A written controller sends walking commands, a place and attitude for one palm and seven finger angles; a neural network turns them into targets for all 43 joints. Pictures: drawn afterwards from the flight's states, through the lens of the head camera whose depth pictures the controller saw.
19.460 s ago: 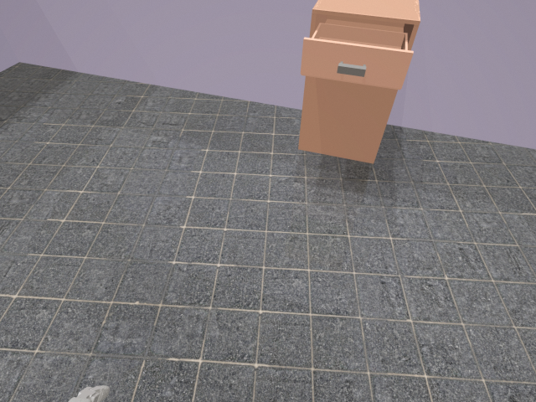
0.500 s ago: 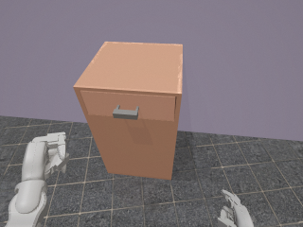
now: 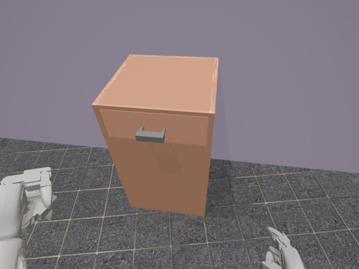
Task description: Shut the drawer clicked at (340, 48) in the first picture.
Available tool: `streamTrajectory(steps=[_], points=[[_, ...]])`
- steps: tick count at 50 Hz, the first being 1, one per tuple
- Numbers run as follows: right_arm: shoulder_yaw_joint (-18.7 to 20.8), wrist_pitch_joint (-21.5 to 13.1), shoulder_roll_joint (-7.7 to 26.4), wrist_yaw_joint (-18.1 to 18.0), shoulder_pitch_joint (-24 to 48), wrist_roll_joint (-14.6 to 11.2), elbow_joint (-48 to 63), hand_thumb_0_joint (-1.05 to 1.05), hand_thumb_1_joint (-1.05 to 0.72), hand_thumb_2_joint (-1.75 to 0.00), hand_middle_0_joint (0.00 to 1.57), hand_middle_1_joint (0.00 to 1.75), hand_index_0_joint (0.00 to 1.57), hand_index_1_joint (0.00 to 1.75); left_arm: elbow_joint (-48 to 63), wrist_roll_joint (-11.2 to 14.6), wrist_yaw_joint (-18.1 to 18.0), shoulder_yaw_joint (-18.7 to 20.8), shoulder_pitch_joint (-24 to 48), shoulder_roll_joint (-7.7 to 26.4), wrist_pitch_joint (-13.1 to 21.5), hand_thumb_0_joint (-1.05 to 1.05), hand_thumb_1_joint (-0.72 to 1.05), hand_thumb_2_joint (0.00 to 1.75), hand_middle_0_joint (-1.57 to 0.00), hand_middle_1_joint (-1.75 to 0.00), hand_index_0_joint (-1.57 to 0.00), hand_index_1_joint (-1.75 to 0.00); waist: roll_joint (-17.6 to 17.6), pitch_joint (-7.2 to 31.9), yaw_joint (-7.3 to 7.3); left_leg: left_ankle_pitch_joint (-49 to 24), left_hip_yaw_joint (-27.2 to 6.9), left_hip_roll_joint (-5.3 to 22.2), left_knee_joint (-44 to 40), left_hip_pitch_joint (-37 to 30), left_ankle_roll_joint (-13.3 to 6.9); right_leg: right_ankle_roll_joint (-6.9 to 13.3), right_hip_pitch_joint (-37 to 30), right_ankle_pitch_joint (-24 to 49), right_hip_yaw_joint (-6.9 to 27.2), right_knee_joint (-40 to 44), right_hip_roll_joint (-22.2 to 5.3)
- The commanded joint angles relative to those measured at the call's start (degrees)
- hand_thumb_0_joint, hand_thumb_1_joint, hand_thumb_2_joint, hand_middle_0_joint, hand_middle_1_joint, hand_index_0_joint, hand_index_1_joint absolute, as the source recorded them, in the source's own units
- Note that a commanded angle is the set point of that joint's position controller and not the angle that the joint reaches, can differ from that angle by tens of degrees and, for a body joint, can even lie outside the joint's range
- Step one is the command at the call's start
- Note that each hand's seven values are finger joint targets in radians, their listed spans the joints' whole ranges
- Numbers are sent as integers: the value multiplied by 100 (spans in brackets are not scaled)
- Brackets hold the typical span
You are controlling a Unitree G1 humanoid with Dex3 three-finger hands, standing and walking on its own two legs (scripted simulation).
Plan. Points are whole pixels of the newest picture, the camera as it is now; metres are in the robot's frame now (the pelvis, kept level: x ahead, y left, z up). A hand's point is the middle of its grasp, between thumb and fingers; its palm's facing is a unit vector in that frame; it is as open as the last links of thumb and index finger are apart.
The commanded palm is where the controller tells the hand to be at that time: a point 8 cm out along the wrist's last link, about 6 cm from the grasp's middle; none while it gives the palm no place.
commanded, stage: step back with the hand held close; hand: left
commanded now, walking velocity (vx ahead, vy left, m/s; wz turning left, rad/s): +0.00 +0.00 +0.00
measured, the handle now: (151, 132) +0.60 +0.19 -0.08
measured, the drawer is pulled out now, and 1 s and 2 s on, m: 0.00 0.00 0.00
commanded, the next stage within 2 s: stop stepping back and stand still in 1.58 s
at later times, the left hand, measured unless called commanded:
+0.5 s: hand (32, 203) +0.16 +0.26 +0.16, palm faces +0.33 -0.79 -0.52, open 3.3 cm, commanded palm +0.10 +0.30 +0.18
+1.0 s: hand (7, 233) +0.11 +0.27 +0.16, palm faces +0.39 -0.76 -0.53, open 3.3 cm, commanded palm +0.04 +0.30 +0.18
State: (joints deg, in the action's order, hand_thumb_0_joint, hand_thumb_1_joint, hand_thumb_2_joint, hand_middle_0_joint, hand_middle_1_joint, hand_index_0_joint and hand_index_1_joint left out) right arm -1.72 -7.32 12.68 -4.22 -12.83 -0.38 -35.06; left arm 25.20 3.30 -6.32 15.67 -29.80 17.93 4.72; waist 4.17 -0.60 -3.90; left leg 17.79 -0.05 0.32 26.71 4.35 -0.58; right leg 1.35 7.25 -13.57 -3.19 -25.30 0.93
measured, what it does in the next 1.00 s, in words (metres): shifts its weight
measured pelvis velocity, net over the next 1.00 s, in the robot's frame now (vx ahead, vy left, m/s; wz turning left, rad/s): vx -0.08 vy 0.02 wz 0.02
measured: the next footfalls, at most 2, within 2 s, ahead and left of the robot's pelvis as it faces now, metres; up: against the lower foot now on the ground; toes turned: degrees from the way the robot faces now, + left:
right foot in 1.62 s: -0.30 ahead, -0.13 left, +0.00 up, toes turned +1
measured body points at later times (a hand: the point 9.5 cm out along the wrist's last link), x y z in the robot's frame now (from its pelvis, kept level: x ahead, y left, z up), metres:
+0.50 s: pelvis -0.03 +0.03 +0.00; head -0.01 +0.02 +0.45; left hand +0.14 +0.30 +0.19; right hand +0.13 -0.23 -0.09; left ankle -0.03 +0.11 -0.74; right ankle +0.01 -0.10 -0.74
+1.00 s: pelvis -0.08 +0.02 -0.01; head -0.06 +0.04 +0.44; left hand +0.09 +0.31 +0.19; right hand +0.08 -0.22 -0.09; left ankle -0.03 +0.11 -0.74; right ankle -0.02 -0.11 -0.74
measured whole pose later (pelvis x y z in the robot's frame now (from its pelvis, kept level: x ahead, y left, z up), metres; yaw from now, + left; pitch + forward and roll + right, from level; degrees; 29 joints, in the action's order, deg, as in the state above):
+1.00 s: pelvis -0.08 +0.02 -0.01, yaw +1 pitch +1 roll -1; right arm 1.2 -4.9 12.1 -4.1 -13.4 0.1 -32.5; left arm 33.6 -0.6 -8.5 25.1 -33.9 24.7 15.9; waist -0.9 -2.1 1.1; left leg 13.2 -0.6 -1.8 35.0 23.0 -2.6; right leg -1.0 22.1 -11.1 2.1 -32.2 1.6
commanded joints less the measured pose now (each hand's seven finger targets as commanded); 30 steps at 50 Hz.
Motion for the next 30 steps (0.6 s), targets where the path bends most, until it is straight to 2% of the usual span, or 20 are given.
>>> streamTrajectory(steps=[1, 2, 3, 4, 6, 9, 12, 14, 16, 17, 19, 23, 27, 30], points=[[190, -470, 515, -75, 817, 20, 928, 0, -90, -90, 20, 30, 20, 30, 1521, 12, -139, 746, 496, 1143, 473, 0, 90, 90, -140, -160, -140, -160, 39, 347, 31, -1185, -1, 39, -447, 379, -123, 16, -317, 743, 288, 483, -206], [136, -335, 616, -42, 648, 6, 1163, 0, -90, -90, 20, 30, 20, 30, 1852, 21, -193, 1748, 1572, 2042, 835, 0, 90, 90, -140, -160, -140, -160, 192, -519, 276, -527, -139, 50, -481, 922, -203, 31, 276, 547, 996, 950, -474], [242, -248, 577, -40, 658, 28, 910, 0, -90, -90, 20, 30, 20, 30, 1200, -19, -153, 1386, 869, 1514, 863, 0, 90, 90, -140, -160, -140, -160, -397, -522, 312, -443, -198, 72, -257, 941, -207, 83, 514, 300, 1129, 1143, -640], [292, -160, 569, -7, 650, 47, 878, 0, -90, -90, 20, 30, 20, 30, 818, -54, -116, 1133, 370, 1186, 812, 0, 90, 90, -140, -160, -140, -160, -727, -492, 335, -575, -171, 62, -117, 786, -217, 98, 658, 253, 1175, 1258, -702], [339, -12, 617, 46, 639, 48, 891, 0, -90, -90, 20, 30, 20, 30, 738, -71, -73, 864, 142, 926, 825, 0, 90, 90, -140, -160, -140, -160, -729, -265, 394, -759, -112, 96, -37, 659, -199, 78, 690, 371, 1096, 1242, -773], [428, 113, 689, 82, 681, 44, 943, 0, -90, -90, 20, 30, 20, 30, 910, -72, -76, 883, -290, 928, 945, 0, 90, 90, -140, -160, -140, -160, -294, 330, 375, -1214, -153, 206, -363, 717, -193, 0, 194, 1065, 746, 784, -653], [465, 187, 721, 50, 785, 30, 1063, 0, -90, -90, 20, 30, 20, 30, 1336, -66, -147, 1112, -496, 1198, 1012, 0, 90, 90, -140, -160, -140, -160, -48, 898, 331, -1851, -215, 287, -513, 842, -196, -73, -299, 1778, 495, 302, -540], [489, 225, 692, 33, 783, 18, 1151, 0, -90, -90, 20, 30, 20, 30, 1554, -59, -199, 1277, -657, 1342, 1033, 0, 90, 90, -140, -160, -140, -160, -215, 1187, 305, -2207, -248, 316, -433, 972, -177, -100, -556, 2224, 461, 83, -513], [513, 249, 689, 9, 754, -6, 1217, 0, -90, -90, 20, 30, 20, 30, 1801, -42, -230, 1360, -669, 1458, 1054, 0, 90, 90, -140, -160, -140, -160, -294, 1308, 316, -2375, -267, 313, -336, 1065, -159, -106, -624, 2559, 475, -61, -525], [518, 259, 703, -21, 778, 5, 1218, 0, -90, -90, 20, 30, 20, 30, 1859, -39, -246, 1455, -670, 1561, 1054, 0, 90, 90, -140, -160, -140, -160, -208, 1342, 296, -2429, -303, 309, -357, 1144, -146, -109, -658, 2612, 460, -123, -513], [531, 260, 691, -43, 727, -4, 1239, 0, -90, -90, 20, 30, 20, 30, 1866, -42, -252, 1383, -744, 1460, 1056, 0, 90, 90, -140, -160, -140, -160, -81, 1243, 317, -2505, -341, 353, -383, 1225, -147, -134, -568, 2590, 423, -259, -450], [547, 247, 721, -70, 704, 16, 1189, 0, -90, -90, 20, 30, 20, 30, 1647, -84, -229, 1217, -669, 1263, 1046, 0, 90, 90, -140, -160, -140, -160, 88, 755, 361, -1903, -461, 491, -675, 1671, -232, -198, -322, 1887, 378, -405, -289], [558, 190, 785, -77, 713, 30, 1189, 0, -90, -90, 20, 30, 20, 30, 1477, -179, -227, 1183, -443, 1172, 1088, 0, 90, 90, -140, -160, -140, -160, 170, 416, 365, -212, -650, 662, -1088, 2850, -428, -216, -731, 1337, 462, -780, -193], [539, 153, 769, -59, 664, -4, 1233, 0, -90, -90, 20, 30, 20, 30, 1405, -247, -238, 1142, -304, 1128, 1113, 0, 90, 90, -140, -160, -140, -160, -262, 189, 402, 1109, -670, 604, -1059, 3532, -518, -209, -845, 908, 650, -712, -252]])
